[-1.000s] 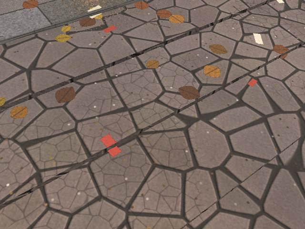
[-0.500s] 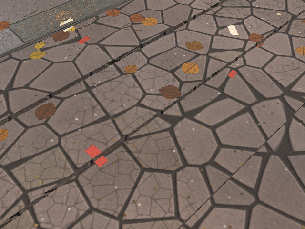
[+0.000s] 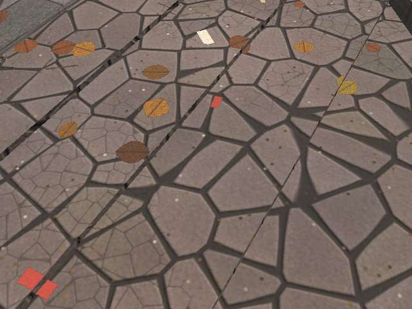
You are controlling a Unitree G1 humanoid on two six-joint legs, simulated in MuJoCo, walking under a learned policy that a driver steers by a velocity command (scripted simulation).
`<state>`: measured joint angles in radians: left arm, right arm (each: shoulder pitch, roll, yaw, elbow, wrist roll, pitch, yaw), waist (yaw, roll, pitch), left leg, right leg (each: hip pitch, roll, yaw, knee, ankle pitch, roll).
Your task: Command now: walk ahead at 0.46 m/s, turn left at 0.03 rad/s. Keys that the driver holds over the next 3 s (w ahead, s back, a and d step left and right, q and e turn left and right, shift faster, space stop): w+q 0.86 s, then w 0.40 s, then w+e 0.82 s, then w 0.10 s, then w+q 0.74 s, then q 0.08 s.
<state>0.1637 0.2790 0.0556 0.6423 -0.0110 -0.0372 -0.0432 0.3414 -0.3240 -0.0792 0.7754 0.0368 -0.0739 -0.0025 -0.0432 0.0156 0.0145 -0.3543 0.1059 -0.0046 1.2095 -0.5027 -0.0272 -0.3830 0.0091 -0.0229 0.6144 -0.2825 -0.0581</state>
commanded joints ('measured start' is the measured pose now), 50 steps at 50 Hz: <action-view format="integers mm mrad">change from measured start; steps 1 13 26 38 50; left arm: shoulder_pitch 130 177 -49 -22 142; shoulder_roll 130 112 90 111 55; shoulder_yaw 38 36 -3 17 -3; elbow -7 111 -34 -12 157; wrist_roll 10 14 0 -41 23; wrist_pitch -32 -50 -108 -12 -55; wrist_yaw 4 68 25 33 57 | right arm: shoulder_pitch -82 -264 -30 -142 -147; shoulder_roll -101 39 -82 -82 16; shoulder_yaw -9 31 -30 -24 10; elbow -102 -136 -136 -180 -240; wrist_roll -10 -14 -23 -29 -19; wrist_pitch -32 9 -2 54 65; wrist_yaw -9 38 23 -35 1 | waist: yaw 89 103 -12 79 27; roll -117 -54 -80 163 -121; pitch -74 72 -83 -99 0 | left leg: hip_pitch -474 -430 356 -22 -481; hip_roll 42 -60 66 -60 -95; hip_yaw -74 -3 -514 -343 -90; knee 117 -385 -930 -713 218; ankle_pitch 201 516 366 73 286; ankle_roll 42 58 392 247 38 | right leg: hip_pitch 410 398 -263 156 200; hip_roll -295 -218 -34 -47 -231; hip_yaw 383 -75 156 106 216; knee -327 -474 588 7 -405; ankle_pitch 201 750 -122 69 -50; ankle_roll -159 11 32 186 -55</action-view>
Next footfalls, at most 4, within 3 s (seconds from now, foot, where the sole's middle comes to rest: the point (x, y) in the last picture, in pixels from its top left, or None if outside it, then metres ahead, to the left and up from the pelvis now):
0.40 left None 0.39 0.09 -0.73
0.80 right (257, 262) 0.60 -0.12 -0.75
1.32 left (155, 256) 0.64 0.21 -0.74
1.84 right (175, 161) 1.03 0.14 -0.74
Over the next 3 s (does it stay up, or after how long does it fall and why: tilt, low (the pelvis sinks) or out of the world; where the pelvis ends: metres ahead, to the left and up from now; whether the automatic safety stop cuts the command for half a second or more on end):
stays up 1.42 0.30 0.08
